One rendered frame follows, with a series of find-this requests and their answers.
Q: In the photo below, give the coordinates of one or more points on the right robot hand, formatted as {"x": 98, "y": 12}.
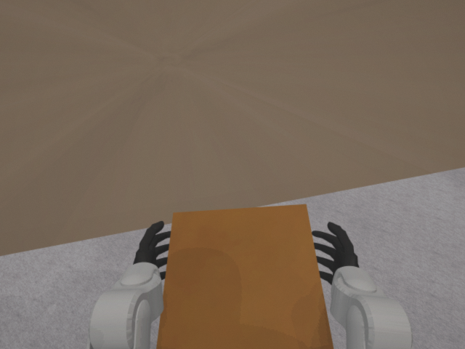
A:
{"x": 343, "y": 254}

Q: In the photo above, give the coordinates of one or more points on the robot left forearm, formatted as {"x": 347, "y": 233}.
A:
{"x": 121, "y": 317}

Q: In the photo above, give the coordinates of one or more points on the left robot hand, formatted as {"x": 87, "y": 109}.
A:
{"x": 148, "y": 251}

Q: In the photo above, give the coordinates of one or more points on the carton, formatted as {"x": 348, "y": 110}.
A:
{"x": 243, "y": 278}

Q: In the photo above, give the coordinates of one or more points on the robot right forearm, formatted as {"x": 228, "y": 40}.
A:
{"x": 371, "y": 320}

